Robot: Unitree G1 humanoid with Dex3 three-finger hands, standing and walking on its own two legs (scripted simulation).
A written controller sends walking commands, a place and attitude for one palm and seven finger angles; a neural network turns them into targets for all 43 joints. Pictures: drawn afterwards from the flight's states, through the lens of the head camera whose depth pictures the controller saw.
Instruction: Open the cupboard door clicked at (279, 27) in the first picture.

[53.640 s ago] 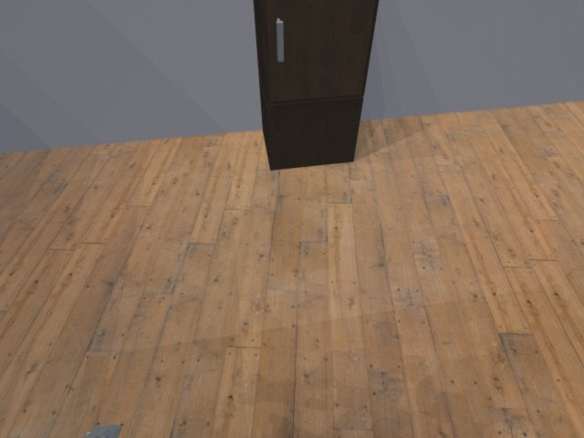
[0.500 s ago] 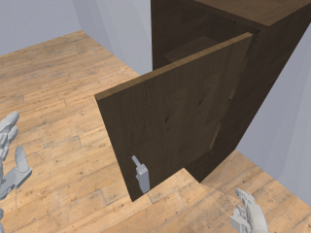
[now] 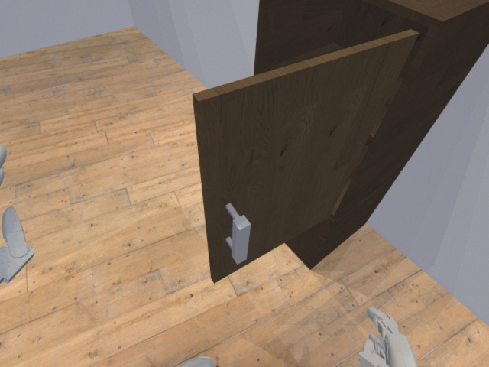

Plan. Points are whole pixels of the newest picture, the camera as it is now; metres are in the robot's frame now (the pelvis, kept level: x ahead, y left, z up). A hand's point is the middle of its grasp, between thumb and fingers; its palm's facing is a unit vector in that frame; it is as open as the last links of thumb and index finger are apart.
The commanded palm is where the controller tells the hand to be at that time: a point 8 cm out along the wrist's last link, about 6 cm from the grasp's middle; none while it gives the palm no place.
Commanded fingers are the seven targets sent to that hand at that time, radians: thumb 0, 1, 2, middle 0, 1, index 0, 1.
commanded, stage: step back with the hand held close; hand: left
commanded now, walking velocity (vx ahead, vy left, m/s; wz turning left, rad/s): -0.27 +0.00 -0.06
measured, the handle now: (235, 233) +0.37 +0.04 -0.06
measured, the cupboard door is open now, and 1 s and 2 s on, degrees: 84 84 84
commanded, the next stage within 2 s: stop stepping back and stand still in 0.48 s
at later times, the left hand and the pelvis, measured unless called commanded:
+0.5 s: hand out of the picture +0.13 +0.28 +0.18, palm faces +0.44 -0.77 -0.46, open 7.4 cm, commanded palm +0.06 +0.31 +0.19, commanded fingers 0.00 0.90 0.90 -0.20 -0.30 -0.20 -0.30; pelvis -0.07 +0.01 +0.01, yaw +1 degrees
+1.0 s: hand out of the picture +0.06 +0.23 +0.17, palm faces +0.42 -0.81 -0.40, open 7.4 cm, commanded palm -0.01 +0.26 +0.19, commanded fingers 0.00 0.90 0.90 -0.20 -0.30 -0.20 -0.30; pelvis -0.17 -0.03 +0.00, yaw -5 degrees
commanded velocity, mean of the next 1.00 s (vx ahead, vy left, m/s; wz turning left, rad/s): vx -0.13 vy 0.03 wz -0.07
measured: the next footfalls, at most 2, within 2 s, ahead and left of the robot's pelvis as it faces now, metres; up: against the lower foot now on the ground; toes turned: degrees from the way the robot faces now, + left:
left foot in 0.34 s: +0.05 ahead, +0.09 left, +0.00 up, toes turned +4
right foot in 0.74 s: -0.21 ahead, -0.12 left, +0.00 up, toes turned -5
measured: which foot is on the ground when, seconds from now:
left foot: down 0.00-0.20, up 0.22-0.32, down 0.34-0.74, up 0.76-0.88, down 0.90-1.00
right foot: down 0.00-0.36, up 0.38-0.72, down 0.74-1.00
